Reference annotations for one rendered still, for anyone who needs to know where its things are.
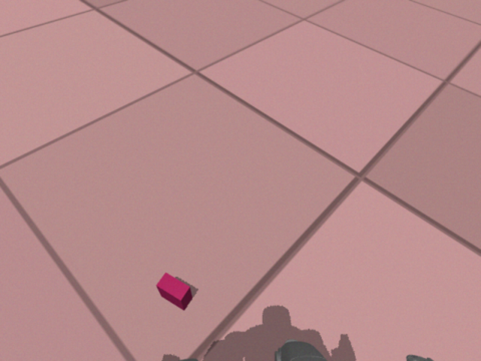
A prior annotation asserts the carton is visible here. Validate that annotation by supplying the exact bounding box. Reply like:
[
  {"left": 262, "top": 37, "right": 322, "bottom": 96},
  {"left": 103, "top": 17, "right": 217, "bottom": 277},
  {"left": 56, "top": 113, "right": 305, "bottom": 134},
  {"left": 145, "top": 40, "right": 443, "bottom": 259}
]
[{"left": 156, "top": 273, "right": 192, "bottom": 311}]

